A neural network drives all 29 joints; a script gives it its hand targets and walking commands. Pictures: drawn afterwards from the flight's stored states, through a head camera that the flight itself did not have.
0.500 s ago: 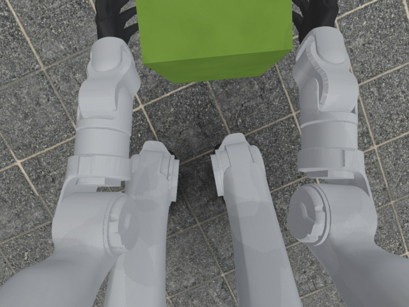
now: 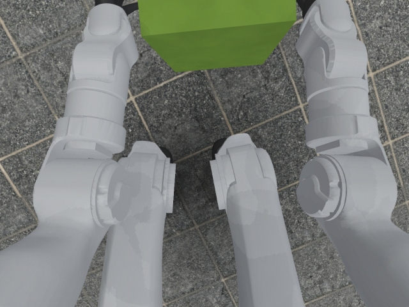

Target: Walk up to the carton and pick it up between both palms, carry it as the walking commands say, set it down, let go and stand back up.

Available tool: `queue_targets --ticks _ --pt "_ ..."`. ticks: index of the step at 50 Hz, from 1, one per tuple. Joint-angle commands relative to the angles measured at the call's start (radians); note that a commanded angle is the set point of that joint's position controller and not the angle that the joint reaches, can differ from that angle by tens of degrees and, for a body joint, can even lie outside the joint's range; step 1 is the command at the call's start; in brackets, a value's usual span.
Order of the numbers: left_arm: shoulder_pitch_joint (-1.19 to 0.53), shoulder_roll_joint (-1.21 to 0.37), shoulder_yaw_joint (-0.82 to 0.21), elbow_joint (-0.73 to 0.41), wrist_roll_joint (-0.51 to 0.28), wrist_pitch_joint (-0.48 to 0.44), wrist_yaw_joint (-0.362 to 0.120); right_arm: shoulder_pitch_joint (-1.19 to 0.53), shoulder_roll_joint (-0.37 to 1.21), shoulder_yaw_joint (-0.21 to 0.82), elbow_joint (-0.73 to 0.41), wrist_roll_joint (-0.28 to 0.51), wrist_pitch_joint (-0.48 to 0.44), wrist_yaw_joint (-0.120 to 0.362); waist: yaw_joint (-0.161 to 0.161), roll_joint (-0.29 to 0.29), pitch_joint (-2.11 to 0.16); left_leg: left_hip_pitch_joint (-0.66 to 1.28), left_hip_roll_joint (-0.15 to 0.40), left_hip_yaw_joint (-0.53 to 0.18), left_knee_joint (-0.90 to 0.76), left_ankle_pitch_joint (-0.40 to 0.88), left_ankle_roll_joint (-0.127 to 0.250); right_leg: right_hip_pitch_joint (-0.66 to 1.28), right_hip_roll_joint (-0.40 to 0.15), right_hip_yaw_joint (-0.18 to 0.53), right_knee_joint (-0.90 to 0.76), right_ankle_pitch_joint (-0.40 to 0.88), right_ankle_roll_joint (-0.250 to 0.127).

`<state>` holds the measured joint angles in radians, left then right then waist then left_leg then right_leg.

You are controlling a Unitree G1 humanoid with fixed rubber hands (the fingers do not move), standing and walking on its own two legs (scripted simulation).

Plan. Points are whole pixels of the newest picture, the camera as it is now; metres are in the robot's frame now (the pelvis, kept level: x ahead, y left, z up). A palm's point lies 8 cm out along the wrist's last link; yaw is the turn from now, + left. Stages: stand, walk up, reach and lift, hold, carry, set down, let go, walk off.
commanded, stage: set down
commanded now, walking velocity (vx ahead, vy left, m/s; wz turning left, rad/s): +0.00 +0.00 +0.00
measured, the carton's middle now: out of the picture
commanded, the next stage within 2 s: none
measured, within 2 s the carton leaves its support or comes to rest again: rests again in 0.78 s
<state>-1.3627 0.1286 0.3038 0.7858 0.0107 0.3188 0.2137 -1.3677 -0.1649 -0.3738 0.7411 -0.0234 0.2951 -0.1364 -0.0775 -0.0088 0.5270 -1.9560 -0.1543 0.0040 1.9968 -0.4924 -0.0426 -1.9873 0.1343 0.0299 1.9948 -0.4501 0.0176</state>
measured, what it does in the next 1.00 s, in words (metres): lowers itself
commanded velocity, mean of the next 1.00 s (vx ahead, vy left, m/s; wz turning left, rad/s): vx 0.00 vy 0.00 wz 0.00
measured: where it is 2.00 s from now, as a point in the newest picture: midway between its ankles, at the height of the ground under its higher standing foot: (194, 191)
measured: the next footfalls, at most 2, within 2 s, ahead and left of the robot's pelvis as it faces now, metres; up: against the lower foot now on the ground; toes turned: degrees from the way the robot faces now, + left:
none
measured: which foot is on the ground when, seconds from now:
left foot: down 0.00-1.00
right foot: down 0.00-1.00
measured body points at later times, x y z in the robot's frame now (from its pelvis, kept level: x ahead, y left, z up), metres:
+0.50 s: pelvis +0.03 +0.01 -0.04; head +0.39 -0.01 +0.21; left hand +0.59 +0.09 -0.21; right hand +0.57 -0.21 -0.20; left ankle +0.15 +0.11 -0.39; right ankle +0.16 -0.10 -0.39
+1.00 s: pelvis +0.03 -0.01 -0.06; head +0.39 -0.03 +0.19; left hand +0.60 +0.09 -0.22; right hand +0.58 -0.20 -0.22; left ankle +0.15 +0.11 -0.39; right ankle +0.16 -0.10 -0.39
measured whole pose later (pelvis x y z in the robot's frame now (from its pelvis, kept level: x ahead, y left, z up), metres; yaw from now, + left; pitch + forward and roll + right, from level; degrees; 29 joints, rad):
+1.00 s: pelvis +0.03 -0.01 -0.06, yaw +2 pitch +27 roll +2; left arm -1.47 0.19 0.31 0.98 -0.02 0.20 0.17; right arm -1.42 -0.24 -0.31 0.91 0.02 0.21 -0.06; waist -0.09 0.02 0.52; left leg -2.12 -0.18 0.01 2.23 -0.59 -0.06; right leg -2.15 0.08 -0.03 2.24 -0.56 -0.03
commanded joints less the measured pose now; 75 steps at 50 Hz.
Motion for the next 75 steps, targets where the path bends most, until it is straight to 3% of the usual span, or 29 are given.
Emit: queue_targets --ticks 1,3,4,5,6,9,12,19,25,26,27,30,31,32,36,40,43,44,47,49,51,57,60,64,65,69,71,73,75 --pt "-1.04 -0.856 -0.577 -0.415 -0.18 -0.076 -0.212 -0.78 0.969 0.662 -0.135 0.203 0.03 0.27 0.063 0.006 -2.289 0.618 -0.009 0.079 -0.111 0.141 0.041 0.904 -0.031 -0.02 -0.149 0.178 -0.001" --pt "-1.018 -0.894 -0.594 -0.401 -0.218 -0.077 -0.204 -0.751 0.938 0.638 -0.124 0.186 0.023 0.248 -0.009 -0.027 -2.299 0.613 -0.009 0.043 -0.099 0.158 0.043 0.902 -0.032 -0.028 -0.132 0.213 -0.005" --pt "-1.001 -0.847 -0.562 -0.418 -0.202 -0.088 -0.209 -0.699 0.956 0.607 -0.096 0.177 0.028 0.251 0.016 -0.04 -2.238 0.538 -0.015 0.063 -0.092 0.167 0.044 0.904 -0.032 -0.029 -0.136 0.241 0.003" --pt "-1.005 -0.933 -0.644 -0.443 -0.281 -0.089 -0.207 -0.699 0.952 0.637 -0.181 0.186 0.01 0.244 -0.079 -0.066 -2.331 0.628 -0.025 0.045 -0.069 0.24 0.041 0.925 -0.025 -0.059 -0.113 0.319 -0.002" --pt "-0.997 -0.917 -0.621 -0.415 -0.249 -0.087 -0.204 -0.746 0.939 0.66 -0.222 0.205 0.004 0.249 -0.001 -0.028 -2.299 0.571 -0.021 0.074 -0.053 0.248 0.035 0.909 -0.025 -0.035 -0.105 0.336 0.0" --pt "-0.879 -0.896 -0.531 -0.23 -0.221 -0.092 -0.207 -0.707 0.908 0.619 -0.145 0.187 -0.019 0.241 0.007 -0.028 -2.124 0.49 -0.026 0.057 -0.045 0.23 0.045 0.84 -0.027 -0.016 -0.102 0.33 0.002" --pt "-0.875 -0.96 -0.529 -0.184 -0.234 -0.118 -0.223 -0.643 0.84 0.519 -0.047 0.109 -0.041 0.273 -0.11 0.008 -1.852 0.439 -0.032 0.022 -0.042 0.195 0.024 0.595 -0.025 -0.051 -0.081 0.249 -0.016" --pt "-0.871 -0.953 -0.558 -0.185 -0.207 -0.132 -0.232 -0.549 0.849 0.442 0.084 0.117 -0.043 0.356 -0.084 0.14 -1.845 0.586 -0.02 0.005 -0.005 0.306 0.022 0.425 -0.026 -0.059 -0.005 0.296 -0.049" --pt "-0.813 -0.941 -0.499 -0.12 -0.19 -0.112 -0.231 -0.698 0.798 0.55 -0.046 0.146 -0.043 0.363 -0.05 0.039 -1.779 0.482 -0.017 0.021 0.037 0.246 0.038 0.499 -0.042 -0.048 0.025 0.253 -0.029" --pt "-0.755 -0.916 -0.464 -0.055 -0.147 -0.103 -0.236 -0.756 0.824 0.578 -0.047 0.173 -0.045 0.356 0.014 0.007 -1.798 0.434 -0.016 0.045 0.046 0.197 0.046 0.559 -0.045 -0.053 0.021 0.224 -0.015" --pt "-0.779 -0.965 -0.447 -0.018 -0.158 -0.093 -0.244 -0.783 0.77 0.562 -0.048 0.127 -0.041 0.343 -0.032 -0.005 -1.749 0.378 -0.028 0.045 0.044 0.132 0.044 0.546 -0.049 -0.047 0.003 0.171 -0.027" --pt "-0.678 -0.969 -0.37 0.123 -0.095 -0.075 -0.255 -0.786 0.76 0.535 0.071 0.128 -0.036 0.361 -0.005 -0.012 -1.532 0.292 -0.017 0.035 0.014 0.027 0.053 0.434 -0.06 -0.048 -0.005 0.051 -0.027" --pt "-0.644 -0.949 -0.325 0.145 -0.049 -0.077 -0.264 -0.741 0.838 0.531 0.091 0.129 -0.029 0.367 0.046 -0.02 -1.491 0.212 -0.029 0.056 0.031 0.016 0.066 0.448 -0.046 -0.034 -0.013 0.059 -0.014" --pt "-0.723 -0.948 -0.407 0.071 -0.107 -0.083 -0.272 -0.742 0.825 0.524 0.05 0.14 -0.039 0.363 -0.02 -0.02 -1.538 0.256 -0.013 0.038 0.024 0.012 0.063 0.401 -0.042 -0.068 0.014 0.058 -0.019" --pt "-0.755 -0.919 -0.394 -0.007 -0.136 -0.117 -0.285 -0.621 0.849 0.468 0.154 0.12 -0.035 0.37 -0.059 0.003 -1.512 0.231 -0.01 0.051 0.05 0.084 0.055 0.439 -0.048 -0.041 0.018 0.152 -0.035" --pt "-0.707 -0.886 -0.372 0.02 -0.108 -0.122 -0.306 -0.603 0.861 0.483 0.131 0.142 -0.052 0.357 -0.01 0.002 -1.464 0.103 -0.006 0.063 0.064 0.075 0.066 0.526 -0.025 -0.006 0.009 0.242 -0.02" --pt "-0.668 -0.885 -0.351 0.108 -0.101 -0.114 -0.318 -0.657 0.807 0.481 0.141 0.115 -0.058 0.351 -0.016 0.028 -1.423 0.09 -0.009 0.077 0.083 0.061 0.063 0.486 -0.042 -0.001 0.018 0.187 -0.033" --pt "-0.657 -0.936 -0.374 0.124 -0.122 -0.116 -0.327 -0.611 0.788 0.498 0.137 0.087 -0.063 0.345 -0.073 0.008 -1.41 0.098 -0.013 0.065 0.098 0.063 0.057 0.51 -0.049 0.008 0.007 0.2 -0.041" --pt "-0.668 -0.895 -0.381 0.074 -0.107 -0.124 -0.326 -0.582 0.874 0.534 0.118 0.123 -0.053 0.351 0.015 0.01 -1.444 0.036 -0.01 0.083 0.098 0.055 0.065 0.565 -0.039 0.024 0.023 0.25 -0.027" --pt "-0.603 -0.887 -0.35 0.151 -0.096 -0.113 -0.331 -0.597 0.828 0.501 0.126 0.106 -0.057 0.351 -0.035 0.023 -1.365 0.06 -0.004 0.06 0.09 0.048 0.066 0.49 -0.047 0.008 0.024 0.204 -0.035" --pt "-0.64 -0.895 -0.35 0.133 -0.092 -0.121 -0.321 -0.574 0.859 0.525 0.171 0.113 -0.047 0.356 0.011 0.027 -1.341 0.077 -0.003 0.065 0.09 0.03 0.068 0.452 -0.045 0.022 0.014 0.144 -0.036" --pt "-0.607 -0.905 -0.332 0.152 -0.094 -0.117 -0.314 -0.526 0.776 0.442 0.166 0.055 -0.057 0.396 -0.084 0.01 -1.177 0.093 -0.016 0.01 0.061 0.056 0.057 0.265 -0.051 -0.023 0.031 0.124 -0.041" --pt "-0.543 -0.884 -0.306 0.18 -0.051 -0.124 -0.296 -0.552 0.768 0.442 0.174 0.093 -0.07 0.403 -0.015 0.042 -1.185 0.162 -0.018 0.016 0.063 0.128 0.063 0.194 -0.047 -0.036 0.058 0.147 -0.037" --pt "-0.566 -0.919 -0.372 0.101 -0.069 -0.129 -0.308 -0.422 0.749 0.381 0.233 0.047 -0.073 0.412 -0.098 0.083 -1.187 0.159 -0.021 0.003 0.063 0.156 0.041 0.169 -0.044 -0.034 0.056 0.197 -0.054" --pt "-0.491 -0.887 -0.348 0.185 -0.038 -0.127 -0.293 -0.463 0.779 0.413 0.209 0.069 -0.077 0.413 -0.045 0.057 -1.158 0.197 -0.01 -0.018 0.054 0.18 0.06 0.116 -0.04 -0.037 0.084 0.184 -0.041" --pt "-0.439 -0.924 -0.328 0.163 -0.037 -0.123 -0.307 -0.389 0.734 0.343 0.229 0.014 -0.081 0.416 -0.098 0.086 -1.127 0.164 -0.032 -0.017 0.055 0.194 0.048 0.086 -0.045 -0.025 0.065 0.192 -0.06" --pt "-0.41 -0.9 -0.302 0.213 -0.003 -0.125 -0.295 -0.42 0.745 0.393 0.215 0.039 -0.08 0.413 -0.036 0.082 -1.153 0.155 -0.012 -0.015 0.043 0.147 0.054 0.112 -0.045 -0.027 0.074 0.158 -0.052" --pt "-0.439 -0.863 -0.282 0.23 -0.028 -0.125 -0.304 -0.432 0.727 0.379 0.228 -0.007 -0.068 0.402 -0.094 -0.001 -1.13 0.092 -0.018 -0.009 0.058 0.093 0.06 0.167 -0.062 -0.034 0.066 0.134 -0.045" --pt "-0.461 -0.787 -0.296 0.195 -0.011 -0.136 -0.298 -0.443 0.753 0.4 0.199 0.043 -0.076 0.391 -0.005 0.017 -1.113 0.043 -0.016 0.0 0.072 0.112 0.065 0.195 -0.056 -0.015 0.081 0.182 -0.031"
